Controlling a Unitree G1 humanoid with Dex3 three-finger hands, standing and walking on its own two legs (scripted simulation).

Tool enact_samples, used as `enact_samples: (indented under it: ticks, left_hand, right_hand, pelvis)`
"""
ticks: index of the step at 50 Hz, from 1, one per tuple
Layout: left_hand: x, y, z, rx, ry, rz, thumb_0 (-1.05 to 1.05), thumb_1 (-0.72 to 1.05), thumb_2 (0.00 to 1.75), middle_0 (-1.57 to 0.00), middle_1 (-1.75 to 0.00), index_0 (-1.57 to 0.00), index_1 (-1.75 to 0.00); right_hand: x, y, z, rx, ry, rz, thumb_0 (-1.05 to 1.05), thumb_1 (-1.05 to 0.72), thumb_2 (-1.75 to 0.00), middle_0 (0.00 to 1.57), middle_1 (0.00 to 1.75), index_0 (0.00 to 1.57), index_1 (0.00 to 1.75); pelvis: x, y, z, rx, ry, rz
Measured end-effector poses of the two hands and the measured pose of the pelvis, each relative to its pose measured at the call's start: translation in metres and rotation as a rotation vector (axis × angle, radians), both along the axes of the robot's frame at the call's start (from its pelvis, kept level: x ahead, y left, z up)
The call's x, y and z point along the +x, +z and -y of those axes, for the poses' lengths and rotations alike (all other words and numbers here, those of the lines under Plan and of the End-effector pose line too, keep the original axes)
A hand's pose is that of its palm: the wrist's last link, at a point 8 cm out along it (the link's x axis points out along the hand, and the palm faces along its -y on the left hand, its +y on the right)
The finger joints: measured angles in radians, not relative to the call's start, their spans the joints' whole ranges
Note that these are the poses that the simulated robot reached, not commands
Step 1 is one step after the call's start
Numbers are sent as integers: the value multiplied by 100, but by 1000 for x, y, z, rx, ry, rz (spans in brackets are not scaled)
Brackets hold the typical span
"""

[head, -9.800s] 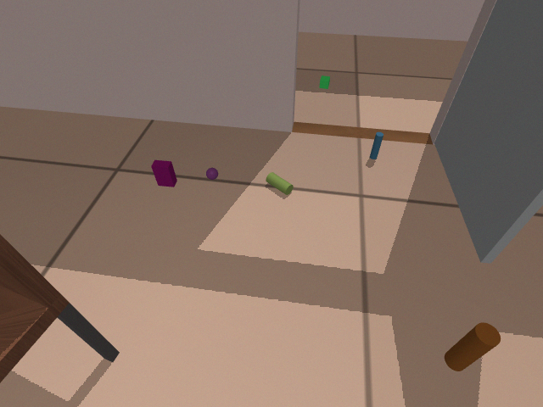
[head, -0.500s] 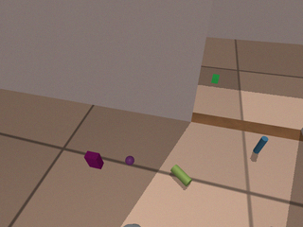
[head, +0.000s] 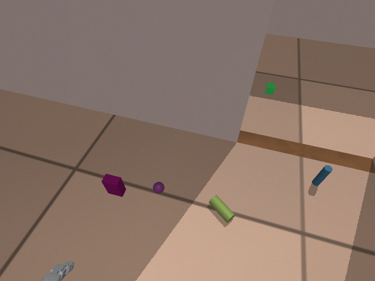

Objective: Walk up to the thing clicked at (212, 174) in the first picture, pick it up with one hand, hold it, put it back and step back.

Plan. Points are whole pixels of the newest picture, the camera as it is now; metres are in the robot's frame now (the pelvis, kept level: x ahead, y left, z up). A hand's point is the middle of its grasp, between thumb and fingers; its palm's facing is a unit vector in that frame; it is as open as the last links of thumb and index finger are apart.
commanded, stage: walk up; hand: left
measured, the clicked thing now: (158, 187) +0.70 +0.19 -0.73
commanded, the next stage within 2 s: stand in 0.76 s
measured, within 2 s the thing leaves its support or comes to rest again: neither
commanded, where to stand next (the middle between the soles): +0.35 +0.02 m, yaw +0 degrees
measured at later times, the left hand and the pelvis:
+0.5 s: hand out of the picture +0.10 +0.28 -0.15, palm faces +0.06 -0.94 -0.33, open 7.4 cm; pelvis +0.02 +0.02 +0.01, yaw +2 degrees
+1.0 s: hand out of the picture +0.09 +0.26 -0.13, palm faces +0.02 -0.94 -0.34, open 7.4 cm; pelvis +0.02 +0.00 +0.02, yaw +2 degrees
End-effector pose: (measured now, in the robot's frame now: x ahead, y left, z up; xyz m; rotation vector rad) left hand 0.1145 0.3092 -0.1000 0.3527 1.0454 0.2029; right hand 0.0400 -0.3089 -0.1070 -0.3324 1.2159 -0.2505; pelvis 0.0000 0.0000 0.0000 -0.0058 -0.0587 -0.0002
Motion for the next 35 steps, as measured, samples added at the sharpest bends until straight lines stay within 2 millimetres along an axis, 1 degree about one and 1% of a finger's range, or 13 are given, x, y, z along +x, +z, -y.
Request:
enact_samples:
  ticks: [2, 4, 7, 9, 12, 16, 19, 25, 31, 35]
  left_hand:
    - [-2, -1, 8, -1, 3, -3, 1, 90, 89, -20, -30, -20, -30]
    - [-5, 0, 13, -11, 10, -9, 1, 90, 89, -20, -30, -20, -30]
    - [-8, 2, 15, -24, 29, -8, 1, 90, 89, -20, -30, -21, -30]
    - [-10, 1, 12, -32, 42, -9, 1, 90, 89, -20, -30, -21, -30]
    - [-13, -5, 2, -40, 61, -27, 1, 90, 89, -20, -30, -21, -30]
    - [-20, -10, -8, -53, 93, -75, 1, 90, 89, -20, -30, -21, -30]
    - [-24, -12, -13, -56, 100, -102, 1, 90, 89, -20, -30, -20, -30]
    - [-28, -11, -16, -56, 116, -130, 1, 90, 89, -20, -30, -20, -30]
    - [-27, -5, -13, -55, 121, -124, 1, 90, 89, -20, -30, -20, -30]
    - [-26, -2, -10, -53, 121, -118, 1, 90, 89, -20, -30, -20, -30]
  right_hand:
    - [12, -5, 4, 0, -3, 16, 0, -90, -89, 20, 30, 21, 30]
    - [23, -6, 4, 5, 11, 24, 0, -90, -90, 20, 30, 20, 30]
    - [34, -6, 0, 14, 43, 25, 0, -90, -90, 20, 30, 20, 30]
    - [38, -7, -3, 13, 64, 14, 0, -90, -90, 20, 30, 20, 30]
    - [39, -7, -11, 4, 79, -4, 0, -90, -90, 20, 30, 20, 30]
    - [37, -2, -25, 15, 77, -28, 0, -90, -89, 20, 30, 20, 30]
    - [42, 1, -32, 22, 76, -39, 0, -90, -89, 20, 30, 20, 30]
    - [66, 6, -40, 34, 87, -7, 0, -90, -89, 20, 30, 21, 30]
    - [94, 9, -44, 45, 101, 50, 0, -90, -89, 20, 30, 20, 30]
    - [107, 12, -44, 53, 112, 77, 0, -90, -89, 20, 30, 20, 30]
  pelvis:
    - [1, -2, 3, -18, 14, 5]
    - [4, -1, 4, -8, 23, 2]
    - [6, 1, 1, 5, 36, -6]
    - [7, 1, -3, 4, 44, -13]
    - [8, -1, -10, 11, 47, -13]
    - [13, 4, -15, 13, 36, -16]
    - [17, 7, -16, 3, 36, -17]
    - [23, 12, -18, 0, 41, -19]
    - [24, 15, -17, 3, 43, -14]
    - [25, 16, -15, 4, 44, -14]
